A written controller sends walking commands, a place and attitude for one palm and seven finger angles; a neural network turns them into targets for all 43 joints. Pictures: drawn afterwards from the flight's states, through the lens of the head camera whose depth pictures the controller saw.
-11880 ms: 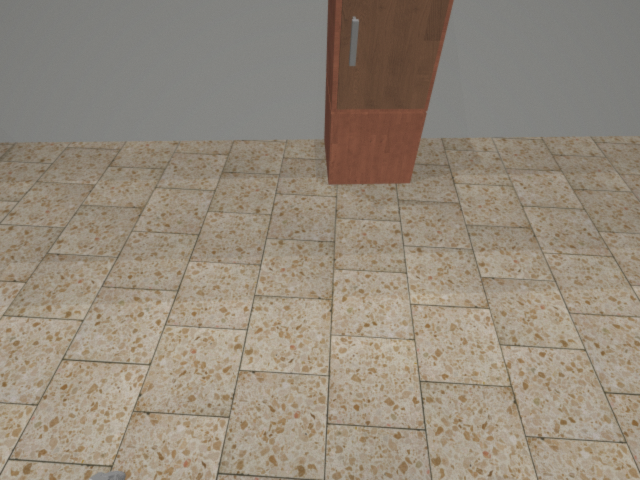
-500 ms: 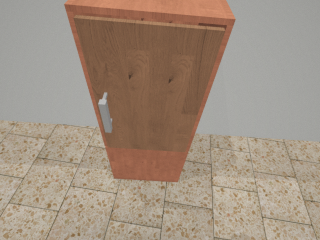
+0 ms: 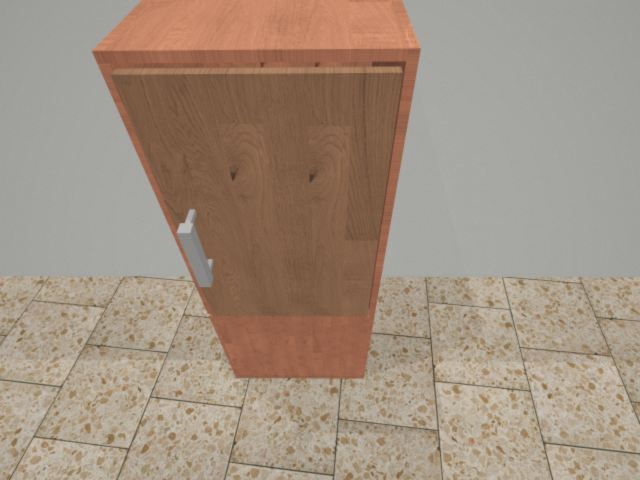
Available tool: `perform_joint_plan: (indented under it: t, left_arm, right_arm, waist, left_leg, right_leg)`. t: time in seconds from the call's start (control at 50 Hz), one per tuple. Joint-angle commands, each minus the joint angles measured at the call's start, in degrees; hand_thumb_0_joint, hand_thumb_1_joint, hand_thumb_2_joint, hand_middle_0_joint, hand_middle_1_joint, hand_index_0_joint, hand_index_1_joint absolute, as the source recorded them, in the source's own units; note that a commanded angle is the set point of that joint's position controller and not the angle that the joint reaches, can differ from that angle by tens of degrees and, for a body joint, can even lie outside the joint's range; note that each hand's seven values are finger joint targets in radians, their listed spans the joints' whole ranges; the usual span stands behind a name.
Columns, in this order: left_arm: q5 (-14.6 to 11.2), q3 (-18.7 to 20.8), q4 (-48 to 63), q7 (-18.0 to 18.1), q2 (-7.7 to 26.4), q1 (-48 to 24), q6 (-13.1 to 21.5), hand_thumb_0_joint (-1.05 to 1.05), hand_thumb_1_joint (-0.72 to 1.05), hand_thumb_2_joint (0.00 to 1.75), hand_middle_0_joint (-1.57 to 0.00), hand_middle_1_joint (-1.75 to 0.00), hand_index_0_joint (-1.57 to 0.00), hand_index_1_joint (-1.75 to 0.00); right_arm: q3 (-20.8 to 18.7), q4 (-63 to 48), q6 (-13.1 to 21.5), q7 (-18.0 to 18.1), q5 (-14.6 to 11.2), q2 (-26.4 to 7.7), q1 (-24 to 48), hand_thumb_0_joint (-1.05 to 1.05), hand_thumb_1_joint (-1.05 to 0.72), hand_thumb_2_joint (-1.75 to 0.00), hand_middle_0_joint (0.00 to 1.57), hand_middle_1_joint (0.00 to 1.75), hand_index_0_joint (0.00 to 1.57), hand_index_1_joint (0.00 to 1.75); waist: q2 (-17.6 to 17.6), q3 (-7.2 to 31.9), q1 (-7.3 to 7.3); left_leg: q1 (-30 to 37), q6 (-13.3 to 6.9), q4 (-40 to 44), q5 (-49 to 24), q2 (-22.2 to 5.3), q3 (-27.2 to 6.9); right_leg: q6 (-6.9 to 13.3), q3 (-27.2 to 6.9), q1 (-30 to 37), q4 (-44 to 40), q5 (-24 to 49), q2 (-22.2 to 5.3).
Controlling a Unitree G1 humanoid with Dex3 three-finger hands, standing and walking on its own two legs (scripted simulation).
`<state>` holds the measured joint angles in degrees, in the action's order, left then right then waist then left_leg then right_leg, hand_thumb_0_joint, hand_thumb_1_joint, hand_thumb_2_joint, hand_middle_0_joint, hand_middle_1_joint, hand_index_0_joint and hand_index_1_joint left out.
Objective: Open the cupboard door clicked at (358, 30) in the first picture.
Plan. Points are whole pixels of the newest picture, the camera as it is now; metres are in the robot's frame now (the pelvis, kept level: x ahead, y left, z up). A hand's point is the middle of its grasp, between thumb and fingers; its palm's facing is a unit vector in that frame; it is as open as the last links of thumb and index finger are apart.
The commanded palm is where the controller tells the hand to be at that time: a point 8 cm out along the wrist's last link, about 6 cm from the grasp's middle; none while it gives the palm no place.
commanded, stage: come to a stop and stand still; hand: left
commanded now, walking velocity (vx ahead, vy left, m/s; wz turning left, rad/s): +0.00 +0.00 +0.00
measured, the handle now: (199, 249) +0.51 +0.24 -0.06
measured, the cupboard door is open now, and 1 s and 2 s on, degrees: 0 0 0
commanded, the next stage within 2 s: look again from close up in 0.46 s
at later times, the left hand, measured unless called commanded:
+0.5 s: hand out of the picture +0.04 +0.18 -0.17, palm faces +0.00 -0.98 -0.20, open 7.4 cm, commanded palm none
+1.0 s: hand out of the picture +0.02 +0.20 -0.17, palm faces +0.01 -0.97 -0.23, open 7.4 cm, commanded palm none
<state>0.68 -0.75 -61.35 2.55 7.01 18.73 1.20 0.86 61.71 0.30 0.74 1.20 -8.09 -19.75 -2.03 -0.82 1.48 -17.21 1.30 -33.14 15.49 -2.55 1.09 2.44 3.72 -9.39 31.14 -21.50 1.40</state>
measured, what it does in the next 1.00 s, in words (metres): stands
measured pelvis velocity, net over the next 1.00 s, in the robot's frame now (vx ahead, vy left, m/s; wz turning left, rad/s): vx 0.02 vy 0.01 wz -0.01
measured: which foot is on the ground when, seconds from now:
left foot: down 0.00-1.00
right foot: down 0.00-1.00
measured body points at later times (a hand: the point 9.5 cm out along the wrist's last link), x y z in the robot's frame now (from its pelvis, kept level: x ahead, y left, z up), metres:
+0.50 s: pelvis +0.03 +0.00 +0.01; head +0.03 +0.01 +0.46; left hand +0.04 +0.23 -0.16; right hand +0.07 -0.23 -0.14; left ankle +0.02 +0.13 -0.73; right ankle -0.05 -0.09 -0.73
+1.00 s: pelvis +0.02 +0.01 +0.01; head +0.03 +0.02 +0.46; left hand +0.02 +0.25 -0.15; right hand +0.05 -0.22 -0.14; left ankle +0.02 +0.13 -0.73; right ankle -0.05 -0.09 -0.73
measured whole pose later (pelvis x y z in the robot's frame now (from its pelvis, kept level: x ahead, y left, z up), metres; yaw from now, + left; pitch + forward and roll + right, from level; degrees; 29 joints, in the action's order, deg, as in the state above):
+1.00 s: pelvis +0.02 +0.01 +0.01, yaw -1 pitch -1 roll +1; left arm 0.8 -0.1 -62.7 1.8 12.0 16.0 0.3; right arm 1.1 64.5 0.7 1.5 0.7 -10.4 -11.9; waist 1.5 -1.5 -0.8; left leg -11.5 0.3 -25.3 13.1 -0.9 2.6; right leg 1.1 2.5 -4.4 24.1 -19.1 -0.2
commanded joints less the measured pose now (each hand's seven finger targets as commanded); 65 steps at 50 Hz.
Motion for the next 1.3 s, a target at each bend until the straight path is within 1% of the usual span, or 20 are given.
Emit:
perform_joint_plan:
  t: [0.0,0.14,0.2,0.28,0.32,0.62,0.7,0.8,0.86,0.9,1.1,1.12,1.14,1.16,1.18,1.2,1.22,1.24,1.26,1.28]
  left_arm:
    - [-0.17,1.26,1.93,0.30,6.89,3.18,1.33,0.00,0.90,0.90,-0.20,-0.30,-0.20,-0.30]
    - [-0.18,1.57,1.90,0.44,8.40,3.06,0.97,0.00,0.90,0.90,-0.20,-0.30,-0.20,-0.30]
    - [-0.04,1.69,1.85,0.40,8.71,2.71,0.82,0.00,0.90,0.90,-0.20,-0.30,-0.20,-0.30]
    - [-0.06,1.78,1.72,0.27,9.43,2.33,0.58,0.00,0.90,0.90,-0.20,-0.30,-0.20,-0.30]
    - [0.03,1.83,1.59,0.28,9.71,2.43,0.57,0.00,0.90,0.90,-0.20,-0.30,-0.20,-0.30]
    - [0.16,1.85,1.47,-0.17,10.75,1.24,0.17,0.00,0.90,0.90,-0.20,-0.30,-0.20,-0.30]
    - [0.22,1.85,1.39,-0.25,10.99,0.89,0.20,0.00,0.90,0.90,-0.20,-0.30,-0.20,-0.30]
    - [0.23,1.88,1.12,-0.39,11.46,0.26,0.18,0.00,0.90,0.90,-0.20,-0.30,-0.20,-0.30]
    - [0.08,1.80,0.81,-0.50,11.57,-0.03,0.08,0.00,0.90,0.90,-0.20,-0.30,-0.20,-0.30]
    - [0.20,1.88,0.79,-0.49,11.71,0.03,0.16,0.00,0.90,0.90,-0.20,-0.30,-0.20,-0.30]
    - [0.12,1.86,0.34,-0.67,12.04,-0.65,0.13,0.00,0.90,0.90,-0.20,-0.30,-0.20,-0.30]
    - [0.09,1.87,0.24,-0.67,12.08,-0.52,0.17,0.00,0.90,0.90,-0.20,-0.30,-0.20,-0.30]
    - [1.01,1.01,-0.79,2.03,8.86,3.41,1.62,0.00,0.90,0.90,-0.20,-0.30,-0.20,-0.30]
    - [-10.62,11.79,86.73,1.47,24.80,-36.98,13.47,0.00,0.88,0.89,-0.20,-0.32,-0.20,-0.32]
    - [-6.11,10.65,71.56,3.24,20.58,-9.02,11.24,0.00,0.85,0.88,-0.20,-0.33,-0.20,-0.33]
    - [-7.90,3.41,63.17,4.32,7.11,5.64,4.27,0.00,0.83,0.87,-0.21,-0.34,-0.21,-0.34]
    - [-9.50,2.23,58.80,2.99,1.45,3.26,4.21,0.00,0.81,0.86,-0.21,-0.36,-0.21,-0.36]
    - [-9.89,6.64,58.63,1.81,5.93,-3.45,7.23,0.00,0.78,0.85,-0.21,-0.37,-0.21,-0.37]
    - [-10.06,9.15,53.62,-0.13,7.62,-2.49,11.10,0.00,0.76,0.84,-0.21,-0.39,-0.21,-0.39]
    - [-10.90,9.87,47.36,-2.72,5.24,2.33,15.61,0.00,0.74,0.83,-0.21,-0.40,-0.21,-0.40]
  right_arm:
    - [-0.54,-1.99,1.54,0.55,-0.32,-4.35,-0.26,0.00,-0.90,-0.90,0.20,0.30,0.20,0.30]
    - [-0.56,-0.03,1.28,0.89,-0.45,-4.75,1.02,0.00,-0.90,-0.90,0.20,0.30,0.20,0.30]
    - [-0.69,0.24,1.25,1.04,-0.54,-4.79,1.87,0.00,-0.90,-0.90,0.20,0.30,0.20,0.30]
    - [-0.78,-0.04,1.08,1.20,-0.57,-6.00,3.19,0.00,-0.90,-0.90,0.20,0.30,0.20,0.30]
    - [-0.86,-0.07,1.15,1.29,-0.56,-6.39,3.90,0.00,-0.90,-0.90,0.20,0.30,0.20,0.30]
    - [-1.18,-0.82,1.12,1.34,-0.59,-9.00,7.26,0.00,-0.90,-0.90,0.20,0.30,0.20,0.30]
    - [-1.20,-0.53,1.18,1.27,-0.64,-9.07,7.39,0.00,-0.90,-0.90,0.20,0.30,0.20,0.30]
    - [-1.18,-0.29,1.19,1.15,-0.61,-9.51,7.39,0.00,-0.90,-0.90,0.20,0.30,0.20,0.30]
    - [-1.11,-0.11,1.21,1.08,-0.55,-9.81,7.47,0.00,-0.90,-0.90,0.20,0.30,0.20,0.30]
    - [-1.21,0.12,1.26,1.09,-0.58,-9.69,7.35,0.00,-0.90,-0.90,0.20,0.30,0.20,0.30]
    - [-1.18,0.69,1.36,1.00,-0.61,-10.16,7.05,0.00,-0.90,-0.90,0.20,0.30,0.20,0.30]
    - [-1.17,0.69,1.42,1.00,-0.57,-10.29,7.28,0.00,-0.90,-0.90,0.20,0.30,0.20,0.30]
    - [-1.35,-2.76,1.90,0.70,-0.96,-9.23,8.20,0.00,-0.90,-0.90,0.20,0.30,0.20,0.30]
    - [-3.62,-20.71,9.80,2.78,-3.59,-17.88,4.97,0.00,-0.90,-0.90,0.20,0.30,0.20,0.30]
    - [-2.04,-18.85,15.40,4.56,-2.81,-13.22,8.45,0.00,-0.90,-0.90,0.20,0.30,0.20,0.30]
    - [-3.03,-18.86,16.60,4.31,-3.83,-10.22,8.39,0.00,-0.90,-0.90,0.20,0.30,0.20,0.30]
    - [-3.37,-17.94,16.24,3.83,-3.90,-10.78,7.01,0.00,-0.90,-0.90,0.20,0.30,0.20,0.30]
    - [-4.92,-20.90,15.99,3.62,-3.13,-13.04,8.67,0.00,-0.90,-0.90,0.20,0.30,0.20,0.30]
    - [-5.46,-21.91,15.54,3.59,-2.29,-14.21,9.03,0.00,-0.90,-0.90,0.20,0.30,0.20,0.30]
    - [-5.47,-23.50,15.44,3.37,-1.54,-13.50,9.88,0.00,-0.90,-0.90,0.20,0.30,0.20,0.30]
  waist:
    - [4.44,-2.61,-1.32]
    - [4.34,-1.47,-1.64]
    - [2.56,-1.18,-1.72]
    - [2.44,-0.92,-1.63]
    - [1.96,-0.43,-1.75]
    - [1.81,-0.70,-1.97]
    - [3.36,-1.31,-2.12]
    - [3.14,-1.58,-2.15]
    - [1.84,-1.44,-2.22]
    - [3.04,-1.43,-2.25]
    - [2.33,-1.47,-2.27]
    - [2.39,-1.10,-2.40]
    - [-1.28,-3.12,-2.11]
    - [-11.31,25.10,3.38]
    - [-18.29,26.06,-2.65]
    - [-13.43,17.90,-0.59]
    - [-3.43,7.97,1.35]
    - [4.02,0.63,2.21]
    - [10.22,-1.30,2.82]
    - [14.55,-1.18,1.48]
  left_leg:
    - [2.08,-2.82,4.94,-11.44,-2.19,-1.26]
    - [4.08,-2.49,4.51,-14.23,-2.32,-0.49]
    - [5.22,-2.49,5.20,-15.38,-2.48,-0.39]
    - [6.17,-2.39,5.42,-16.14,-2.81,-0.17]
    - [7.07,-2.46,5.17,-18.21,-2.91,-0.12]
    - [8.84,-3.13,7.88,-18.04,-3.50,-1.74]
    - [8.47,-3.31,8.81,-17.21,-3.49,-2.21]
    - [8.21,-3.33,9.77,-15.94,-3.53,-2.55]
    - [8.11,-3.35,10.41,-15.12,-3.49,-2.99]
    - [8.36,-3.47,10.42,-15.36,-3.54,-3.06]
    - [7.74,-3.43,11.34,-14.34,-3.52,-3.61]
    - [7.99,-3.40,11.23,-14.82,-3.55,-3.48]
    - [6.02,-1.88,-1.46,-25.02,-3.22,-1.02]
    - [23.56,-3.02,6.29,-30.82,2.26,-1.55]
    - [31.38,-3.76,8.26,-39.46,-1.44,-2.56]
    - [23.00,-2.57,7.90,-37.35,-0.76,-2.54]
    - [15.09,-2.69,5.87,-30.17,-0.74,-2.83]
    - [5.71,-2.59,2.53,-18.32,0.26,-3.79]
    - [-1.37,-2.58,-1.33,-9.36,1.44,-3.02]
    - [-7.62,-2.43,-5.42,-5.45,2.04,-3.02]
  right_leg:
    - [1.03,-6.19,-1.71,-7.41,18.62,-6.98]
    - [0.21,-5.99,0.94,-6.91,27.66,-7.43]
    - [-0.02,-6.10,1.35,-7.05,28.51,-7.33]
    - [-0.20,-6.22,1.48,-7.45,28.90,-7.39]
    - [-0.46,-6.18,2.00,-7.29,31.58,-7.47]
    - [-0.80,-6.16,1.16,-9.50,24.71,-7.49]
    - [-0.86,-5.80,1.22,-10.00,23.34,-7.61]
    - [-0.85,-5.65,0.93,-10.49,20.67,-7.72]
    - [-0.78,-5.88,0.61,-10.88,17.86,-7.84]
    - [-0.78,-5.77,0.77,-10.98,18.15,-7.73]
    - [-0.70,-5.85,0.73,-11.67,15.53,-7.92]
    - [-0.73,-5.91,0.73,-11.59,16.11,-8.12]
    - [-2.33,-9.26,-2.71,-10.68,38.85,-10.08]
    - [-0.68,-2.07,0.56,-4.26,38.80,-4.92]
    - [-0.04,-0.96,-4.22,1.73,22.85,-1.81]
    - [-1.11,1.94,-8.70,4.25,10.89,-1.27]
    - [-1.69,2.36,-13.21,1.91,9.43,-1.41]
    - [-1.99,3.22,-17.53,-0.05,8.86,-1.18]
    - [-2.26,3.36,-22.66,0.22,7.56,-1.23]
    - [-2.33,3.57,-26.79,3.87,5.36,-1.11]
